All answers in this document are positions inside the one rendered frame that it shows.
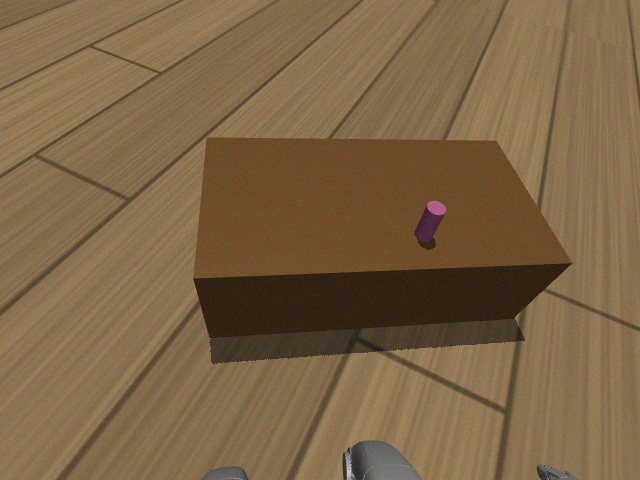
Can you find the can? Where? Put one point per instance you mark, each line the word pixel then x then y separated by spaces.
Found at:
pixel 430 220

